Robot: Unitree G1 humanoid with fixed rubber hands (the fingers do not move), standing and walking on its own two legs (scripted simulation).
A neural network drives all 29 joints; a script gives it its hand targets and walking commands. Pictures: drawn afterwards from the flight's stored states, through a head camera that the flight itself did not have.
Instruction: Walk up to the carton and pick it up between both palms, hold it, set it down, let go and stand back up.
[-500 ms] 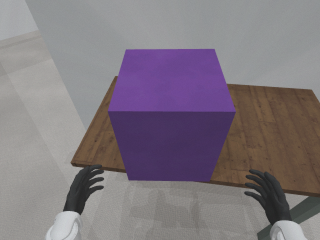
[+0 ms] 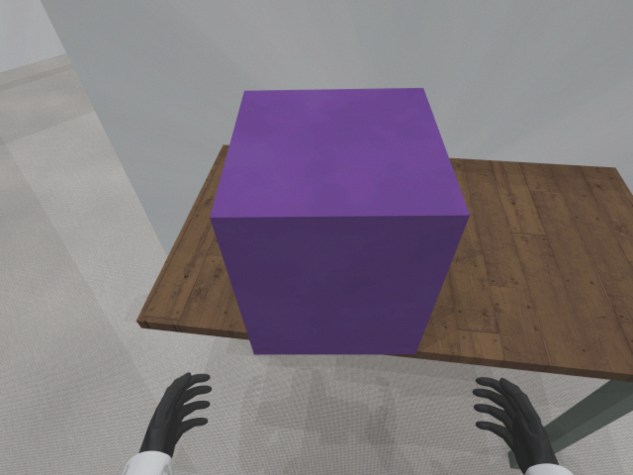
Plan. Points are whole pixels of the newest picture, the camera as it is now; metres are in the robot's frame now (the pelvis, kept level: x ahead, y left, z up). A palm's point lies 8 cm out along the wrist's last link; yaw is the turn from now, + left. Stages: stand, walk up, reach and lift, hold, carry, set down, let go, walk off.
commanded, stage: set down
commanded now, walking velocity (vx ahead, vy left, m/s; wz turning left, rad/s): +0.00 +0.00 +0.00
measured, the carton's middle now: (333, 228) +0.43 +0.01 +0.08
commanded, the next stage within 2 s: let go in 0.78 s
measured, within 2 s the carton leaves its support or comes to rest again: neither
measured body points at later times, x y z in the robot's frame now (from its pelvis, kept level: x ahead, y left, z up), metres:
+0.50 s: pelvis -0.01 +0.01 +0.00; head -0.01 +0.01 +0.45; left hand +0.16 +0.23 -0.09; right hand +0.16 -0.22 -0.09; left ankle +0.00 +0.11 -0.75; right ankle -0.01 -0.08 -0.75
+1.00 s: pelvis -0.01 +0.00 +0.00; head +0.00 +0.01 +0.45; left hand +0.17 +0.23 -0.09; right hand +0.15 -0.23 -0.09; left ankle +0.00 +0.11 -0.75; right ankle -0.01 -0.08 -0.75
